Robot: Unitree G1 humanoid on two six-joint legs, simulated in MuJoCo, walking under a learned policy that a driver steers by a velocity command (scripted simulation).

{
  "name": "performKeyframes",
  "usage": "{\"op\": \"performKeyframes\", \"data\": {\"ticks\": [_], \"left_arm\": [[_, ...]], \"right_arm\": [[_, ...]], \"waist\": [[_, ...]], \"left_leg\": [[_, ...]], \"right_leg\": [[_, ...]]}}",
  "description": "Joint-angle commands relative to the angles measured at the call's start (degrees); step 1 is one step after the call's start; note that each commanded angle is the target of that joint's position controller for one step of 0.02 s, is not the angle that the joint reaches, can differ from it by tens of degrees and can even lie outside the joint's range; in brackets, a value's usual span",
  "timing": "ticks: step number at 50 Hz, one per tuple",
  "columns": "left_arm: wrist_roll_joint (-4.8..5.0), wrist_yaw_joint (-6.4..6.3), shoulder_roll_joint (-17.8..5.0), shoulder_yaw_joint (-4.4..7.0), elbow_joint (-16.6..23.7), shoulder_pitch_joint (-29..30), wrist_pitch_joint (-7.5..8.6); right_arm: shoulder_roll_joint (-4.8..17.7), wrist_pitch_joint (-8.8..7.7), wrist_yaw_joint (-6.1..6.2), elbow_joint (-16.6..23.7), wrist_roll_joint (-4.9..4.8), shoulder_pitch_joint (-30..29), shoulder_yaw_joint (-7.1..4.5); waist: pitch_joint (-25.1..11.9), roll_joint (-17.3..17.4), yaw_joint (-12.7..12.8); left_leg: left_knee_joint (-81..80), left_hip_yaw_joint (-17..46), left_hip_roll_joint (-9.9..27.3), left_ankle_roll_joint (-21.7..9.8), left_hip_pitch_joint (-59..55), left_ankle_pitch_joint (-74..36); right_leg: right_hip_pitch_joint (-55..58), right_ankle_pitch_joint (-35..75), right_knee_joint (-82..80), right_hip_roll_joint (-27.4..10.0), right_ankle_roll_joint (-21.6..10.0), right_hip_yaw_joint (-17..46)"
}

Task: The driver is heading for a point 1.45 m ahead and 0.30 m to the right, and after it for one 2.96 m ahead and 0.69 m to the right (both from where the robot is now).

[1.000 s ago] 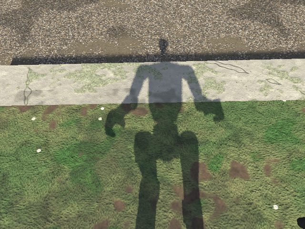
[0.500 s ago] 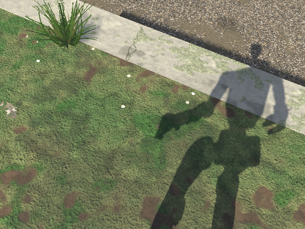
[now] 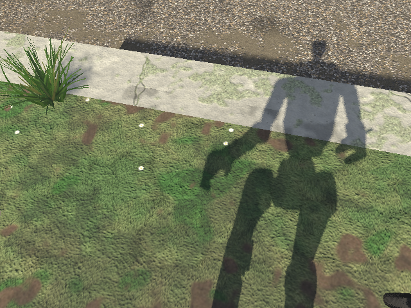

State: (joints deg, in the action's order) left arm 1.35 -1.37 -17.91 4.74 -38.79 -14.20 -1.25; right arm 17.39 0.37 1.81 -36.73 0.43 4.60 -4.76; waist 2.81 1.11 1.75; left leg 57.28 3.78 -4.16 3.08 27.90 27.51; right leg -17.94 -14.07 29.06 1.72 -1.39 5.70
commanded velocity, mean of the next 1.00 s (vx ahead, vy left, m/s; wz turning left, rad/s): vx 0.36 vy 0.00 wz -0.51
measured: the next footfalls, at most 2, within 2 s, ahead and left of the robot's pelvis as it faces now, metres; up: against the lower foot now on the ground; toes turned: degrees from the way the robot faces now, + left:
left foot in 0.18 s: +0.09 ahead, +0.12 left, +0.00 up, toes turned -18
right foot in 0.66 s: -0.02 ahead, -0.14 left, +0.00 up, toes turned -38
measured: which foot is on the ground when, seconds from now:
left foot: up 0.00-0.16, down 0.18-0.64, up 0.66-1.00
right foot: down 0.00-0.18, up 0.20-0.64, down 0.66-1.00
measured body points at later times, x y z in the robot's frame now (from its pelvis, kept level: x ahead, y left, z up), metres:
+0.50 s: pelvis +0.02 +0.02 +0.00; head +0.06 +0.00 +0.45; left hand +0.30 +0.19 -0.09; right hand +0.01 -0.30 -0.09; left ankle +0.05 +0.14 -0.74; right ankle -0.04 -0.12 -0.68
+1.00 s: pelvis +0.19 -0.18 -0.03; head +0.22 -0.21 +0.42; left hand +0.28 +0.07 -0.15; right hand +0.23 -0.49 -0.14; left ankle +0.40 -0.21 -0.70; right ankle -0.05 -0.12 -0.74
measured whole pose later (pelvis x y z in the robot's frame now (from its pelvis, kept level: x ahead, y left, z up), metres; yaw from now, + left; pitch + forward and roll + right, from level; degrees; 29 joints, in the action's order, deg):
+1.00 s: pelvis +0.19 -0.18 -0.03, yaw -29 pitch +3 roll +0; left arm -1.9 0.0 -15.1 1.0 -48.4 -29.0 5.3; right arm 16.3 -0.4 -5.3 -41.2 1.4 6.0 -1.2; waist 1.7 1.1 2.7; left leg 46.1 -6.7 -0.3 -6.4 44.7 1.9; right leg 16.7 -24.1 4.8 3.0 -1.4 -9.7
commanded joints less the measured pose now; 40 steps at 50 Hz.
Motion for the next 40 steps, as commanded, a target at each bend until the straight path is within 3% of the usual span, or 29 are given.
{"op": "performKeyframes", "data": {"ticks": [1, 5, 7, 8, 9, 10, 11, 12, 13, 14, 16, 18, 21, 23, 25, 29, 31, 32, 33, 34, 35, 36, 37, 38, 40], "left_arm": [[0.33, -1.29, -10.3, 3.3, 6.0, 4.4, -0.75], [0.63, -0.95, -11.1, 3.93, 7.5, 5.6, -1.66], [1.25, -0.8, -10.5, 3.74, 8.4, 7.9, -1.86], [1.29, -0.82, -9.0, 3.25, 8.7, 7.8, -1.81], [0.38, -0.55, -5.5, 2.21, 8.5, 4.3, -1.83], [0.18, -0.25, -5.5, 2.32, 9.9, 2.3, -1.18], [-0.38, 0.0, -10.1, 3.5, 9.3, 1.4, -0.58], [0.11, 0.15, -12.7, 4.38, 7.8, 1.8, -0.79], [0.08, 0.08, -12.1, 4.44, 6.6, 1.3, -1.32], [-0.08, 0.14, -10.8, 4.12, 6.5, 1.3, -1.73], [0.41, 0.75, -7.9, 2.95, 8.0, 3.8, -1.89], [0.54, 1.14, -6.3, 2.05, 9.9, 7.4, -1.69], [0.14, 1.89, -5.1, 1.4, 11.2, 9.0, -1.6], [0.34, 2.59, -5.1, 1.06, 11.5, 9.5, -1.52], [0.55, 3.23, -5.3, 0.92, 11.8, 10.2, -1.23], [0.27, 3.54, -3.8, 0.31, 9.4, 7.3, 0.13], [0.05, 3.37, -2.8, 0.29, 4.5, -1.4, 0.87], [0.04, 2.89, -5.4, 1.51, 1.1, -9.4, 1.14], [-6.83, 3.54, -7.9, 1.3, -1.3, -19.6, 1.39], [-5.42, 2.78, -16.9, 2.93, 1.0, -18.4, 1.91], [-4.24, 2.24, -13.6, 2.5, 1.8, -15.9, 2.11], [-3.91, 2.16, -10.8, 1.33, 1.8, -13.3, 2.56], [-4.13, 2.41, -8.4, 0.47, 1.6, -10.5, 3.04], [-3.62, 2.34, -7.0, -0.29, 1.6, -8.0, 3.67], [-3.23, 2.32, -5.4, -1.09, 0.4, -8.1, 5.24]], "right_arm": [[1.3, -1.67, -0.76, 4.4, -0.54, -2.6, -0.23], [3.2, -2.19, -1.65, 2.9, -1.19, 0.3, -0.81], [4.5, -2.52, -1.84, 1.6, -1.31, 4.0, -1.66], [6.1, -2.55, -1.59, 0.7, -1.18, 5.8, -2.41], [9.8, -2.23, -1.01, 1.3, -0.34, 6.5, -3.28], [12.5, -1.81, -1.12, 1.9, 2.13, 3.9, -3.46], [10.1, -2.28, -1.09, 3.4, 2.73, 1.3, -2.92], [6.4, -2.38, -0.57, 4.1, 2.13, -1.3, -1.9], [5.2, -2.22, -0.03, 4.5, 1.37, -3.0, -1.52], [4.9, -2.09, 0.56, 4.4, 0.62, -3.4, -1.33], [5.5, -1.77, 1.39, 3.7, 0.71, -0.9, -1.21], [6.5, -1.32, 1.63, 2.7, 1.2, 3.0, -1.55], [8.6, -0.84, 1.07, 1.9, 0.97, 4.5, -2.41], [10.7, -1.24, 0.31, 1.2, -0.16, 6.6, -3.26], [11.9, -2.19, -0.3, 0.9, -1.14, 6.9, -3.68], [11.7, -3.6, -2.1, -0.6, -2.45, 6.5, -3.44], [10.1, -3.53, -2.76, -1.7, -2.92, 4.9, -2.71], [7.0, -3.91, -2.93, -2.0, -1.93, 5.3, -1.5], [1.3, -2.87, -3.56, -1.1, 4.15, 4.4, 0.61], [0.2, -3.0, -3.86, 4.5, 4.65, -0.9, 0.78], [4.1, -3.14, -4.28, 5.1, 4.6, -4.5, 0.31], [5.3, -3.61, -4.79, 4.0, 2.88, -3.5, 0.08], [6.3, -3.86, -5.32, 1.2, 1.99, 1.2, 0.07], [6.7, -3.42, -5.92, -0.6, 1.91, 3.9, 0.06], [6.2, -1.92, -6.58, -2.0, 1.38, 4.3, 0.29]], "waist": [[-10.2, -8.1, -1.4], [-10.7, -11.4, -1.4], [-10.1, -12.0, -3.4], [-10.3, -10.9, -3.6], [-11.7, -1.3, -1.8], [-8.5, 13.9, 1.1], [-6.6, 11.9, 1.6], [-5.0, 7.3, 1.5], [-4.0, 5.0, 1.6], [-3.5, 5.0, 1.1], [-3.0, 5.6, -1.0], [-4.2, 6.0, -3.7], [-6.3, 6.3, -4.7], [-8.0, 7.1, -5.8], [-6.6, 8.0, -5.8], [-3.8, 6.2, -3.4], [-3.5, 3.1, 1.4], [-5.4, -1.6, 4.6], [-7.0, -14.3, 9.7], [-3.8, -24.3, 8.5], [-2.3, -10.8, 9.1], [-0.9, -8.0, 6.4], [-1.0, -5.7, 3.2], [-0.4, -6.9, 1.0], [2.6, -7.5, 0.4]], "left_leg": [[-9.4, 1.5, -0.4, 1.3, 3.0, -3.8], [-22.0, 1.4, -2.1, 0.9, -6.3, -8.0], [-33.2, 0.9, -1.6, 0.1, -13.1, -14.6], [-38.0, 2.0, 1.7, -1.1, -19.3, -19.1], [-40.2, 13.2, 14.0, -5.7, -26.5, -18.0], [-42.5, 29.0, 25.1, -14.5, -23.9, -22.5], [-43.1, 29.6, 28.5, -18.1, -20.7, -22.4], [-42.4, 21.7, 24.6, -16.6, -18.1, -20.2], [-41.8, 15.3, 20.3, -14.4, -17.1, -18.4], [-41.6, 11.3, 18.5, -13.6, -17.7, -19.9], [-41.8, 4.8, 17.1, -14.2, -18.7, -25.3], [-41.5, 2.8, 18.5, -15.6, -23.6, -28.9], [-40.5, -0.1, 21.2, -16.5, -27.6, -33.2], [-44.0, 0.0, 23.1, -15.6, -27.8, -15.1], [-46.9, 0.9, 24.1, -14.2, -26.1, -1.1], [-46.9, -3.1, 23.3, -12.6, -20.7, 2.9], [-40.4, -8.2, 20.9, -11.3, -13.1, 4.7], [-29.4, -12.5, 17.6, -9.8, -6.1, -0.8], [-2.9, -19.0, 10.5, -7.4, 6.5, 4.7], [10.1, -11.9, 2.6, -5.1, 29.8, 8.5], [15.0, -4.2, 8.2, -5.1, 34.2, 1.1], [14.3, -3.8, 10.2, -5.0, 32.2, -5.9], [11.9, -3.8, 11.2, -4.8, 27.2, -10.2], [9.8, -3.8, 11.7, -4.3, 23.3, -12.9], [10.0, -2.4, 9.7, -3.9, 20.9, -17.4]], "right_leg": [[12.8, 25.8, -6.0, -10.8, -10.2, 16.6], [7.8, 20.2, -5.7, -9.4, -8.9, 21.0], [4.7, 14.0, -4.2, -7.4, -6.7, 22.7], [0.7, 6.7, -1.7, -5.2, -4.5, 21.7], [-6.8, -11.4, 9.0, -0.2, -1.4, 16.0], [-18.0, -22.9, 21.7, 6.0, 1.4, 6.3], [-20.0, -20.7, 32.7, -0.2, 3.2, 4.9], [-19.3, -15.9, 36.8, -2.0, 4.1, 3.4], [-19.3, -12.0, 39.4, -2.7, 5.1, 2.1], [-20.7, -8.6, 42.1, -3.4, 6.0, 1.0], [-22.1, -5.4, 41.3, -5.0, 7.3, -2.2], [-24.0, -4.9, 36.8, -6.2, 8.3, -3.6], [-22.3, -6.0, 30.0, -7.7, 8.4, -4.7], [-20.1, -6.2, 26.8, -8.5, 7.0, -6.3], [-18.3, -7.7, 23.4, -8.4, 4.7, -7.3], [-6.1, -12.3, 10.9, -5.9, -0.1, -10.4], [8.1, -5.7, 0.8, -2.4, -2.3, -15.2], [20.5, -6.4, -0.3, -0.2, -3.7, -15.0], [30.6, -19.4, -10.4, -9.7, -4.4, 2.6], [34.9, -20.3, -17.9, -21.7, -10.4, 30.2], [33.2, -19.4, -18.2, -23.9, -13.4, 30.2], [29.7, -15.2, -16.6, -21.8, -12.7, 24.1], [26.6, -14.0, -17.1, -18.1, -10.6, 17.4], [23.4, -11.8, -19.0, -15.8, -8.8, 12.4], [19.2, -4.4, -22.2, -14.3, -6.9, 5.0]]}}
